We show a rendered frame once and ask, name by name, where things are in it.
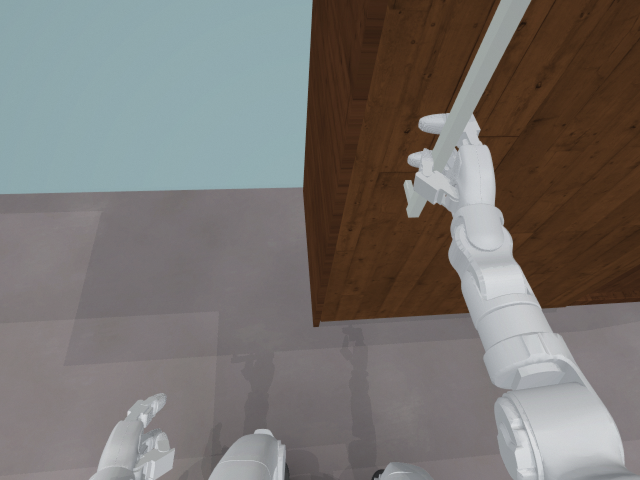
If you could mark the robot right hand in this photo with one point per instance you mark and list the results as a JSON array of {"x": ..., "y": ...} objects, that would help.
[{"x": 470, "y": 169}]

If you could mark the left robot thigh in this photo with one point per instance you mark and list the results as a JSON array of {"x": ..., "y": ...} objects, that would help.
[{"x": 252, "y": 457}]

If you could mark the wardrobe door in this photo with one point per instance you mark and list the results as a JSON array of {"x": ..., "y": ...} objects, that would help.
[
  {"x": 629, "y": 281},
  {"x": 561, "y": 118}
]

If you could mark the robot right forearm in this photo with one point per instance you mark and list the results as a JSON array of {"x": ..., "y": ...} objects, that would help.
[{"x": 521, "y": 349}]

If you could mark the robot left shin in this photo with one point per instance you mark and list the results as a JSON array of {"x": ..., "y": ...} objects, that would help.
[{"x": 263, "y": 431}]

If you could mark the handle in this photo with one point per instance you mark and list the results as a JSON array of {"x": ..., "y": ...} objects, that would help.
[{"x": 501, "y": 29}]

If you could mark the robot left hand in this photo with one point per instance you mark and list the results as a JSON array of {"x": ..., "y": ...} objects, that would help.
[{"x": 127, "y": 447}]

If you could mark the right robot upper arm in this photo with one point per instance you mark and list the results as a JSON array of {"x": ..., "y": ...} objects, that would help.
[{"x": 557, "y": 432}]

